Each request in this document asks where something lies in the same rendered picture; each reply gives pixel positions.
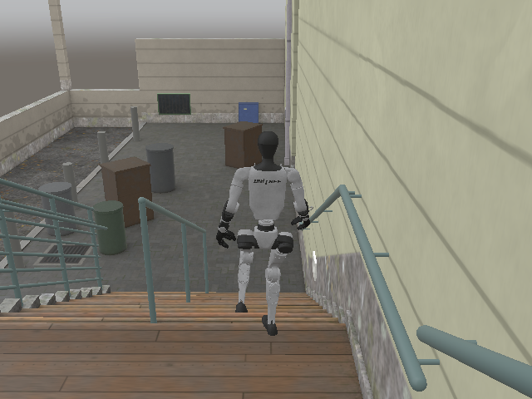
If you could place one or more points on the stairs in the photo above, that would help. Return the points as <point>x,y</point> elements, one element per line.
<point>171,307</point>

